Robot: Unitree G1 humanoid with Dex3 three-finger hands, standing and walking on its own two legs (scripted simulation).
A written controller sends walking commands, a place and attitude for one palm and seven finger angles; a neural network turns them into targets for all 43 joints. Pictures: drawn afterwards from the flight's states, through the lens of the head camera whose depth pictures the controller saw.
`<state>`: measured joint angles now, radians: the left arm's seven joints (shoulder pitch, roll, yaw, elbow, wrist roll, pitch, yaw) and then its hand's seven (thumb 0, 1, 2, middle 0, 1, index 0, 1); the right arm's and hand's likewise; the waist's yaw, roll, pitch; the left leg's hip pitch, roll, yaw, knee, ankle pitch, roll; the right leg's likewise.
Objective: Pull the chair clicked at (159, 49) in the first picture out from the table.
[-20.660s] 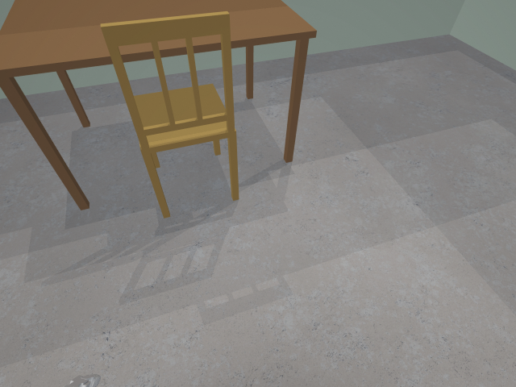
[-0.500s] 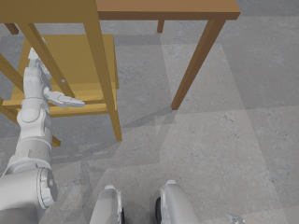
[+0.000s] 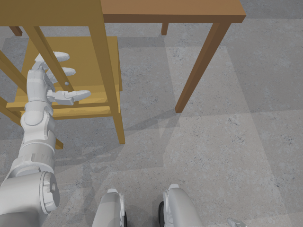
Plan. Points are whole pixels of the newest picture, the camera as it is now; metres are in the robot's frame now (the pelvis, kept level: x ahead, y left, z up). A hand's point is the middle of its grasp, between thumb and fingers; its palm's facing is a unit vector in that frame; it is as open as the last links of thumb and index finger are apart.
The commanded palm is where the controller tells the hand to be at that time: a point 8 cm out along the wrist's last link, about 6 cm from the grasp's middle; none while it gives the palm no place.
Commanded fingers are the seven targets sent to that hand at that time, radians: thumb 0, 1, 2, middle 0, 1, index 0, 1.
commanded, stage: hook a spindle and tug to test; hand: left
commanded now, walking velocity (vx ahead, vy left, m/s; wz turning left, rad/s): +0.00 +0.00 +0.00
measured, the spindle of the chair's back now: (14, 74) +0.50 +0.33 +0.03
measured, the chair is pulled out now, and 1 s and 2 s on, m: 0.00 0.03 0.18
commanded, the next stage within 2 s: step backward, pulling the chair out in 0.92 s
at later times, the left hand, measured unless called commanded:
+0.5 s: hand (67, 84) +0.47 +0.20 +0.03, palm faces +0.09 -1.00 -0.03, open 5.3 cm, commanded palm +0.43 +0.23 +0.03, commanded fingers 0.00 0.90 0.90 -0.50 -1.45 -0.50 -1.45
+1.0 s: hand (69, 94) +0.44 +0.19 +0.03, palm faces +0.07 -1.00 -0.03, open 5.3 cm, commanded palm +0.42 +0.23 +0.03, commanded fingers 0.00 0.90 0.90 -0.50 -1.45 -0.50 -1.45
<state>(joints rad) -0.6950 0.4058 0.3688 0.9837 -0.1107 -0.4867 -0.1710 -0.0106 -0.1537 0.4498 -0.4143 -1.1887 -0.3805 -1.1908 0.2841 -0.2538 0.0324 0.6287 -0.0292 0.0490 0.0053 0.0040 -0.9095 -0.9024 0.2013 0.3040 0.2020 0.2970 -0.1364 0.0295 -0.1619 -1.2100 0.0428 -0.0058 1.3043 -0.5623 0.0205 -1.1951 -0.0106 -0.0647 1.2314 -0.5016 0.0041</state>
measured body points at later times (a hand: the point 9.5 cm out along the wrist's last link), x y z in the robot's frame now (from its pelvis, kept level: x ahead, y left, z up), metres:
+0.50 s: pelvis +0.01 +0.00 +0.01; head +0.15 +0.03 +0.43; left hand +0.46 +0.25 +0.04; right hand +0.07 -0.26 -0.11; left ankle +0.02 +0.10 -0.62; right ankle +0.04 -0.13 -0.62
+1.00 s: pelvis +0.02 +0.00 +0.01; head +0.15 +0.02 +0.44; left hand +0.43 +0.24 +0.04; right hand +0.12 -0.26 -0.11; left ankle +0.02 +0.10 -0.62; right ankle +0.04 -0.13 -0.62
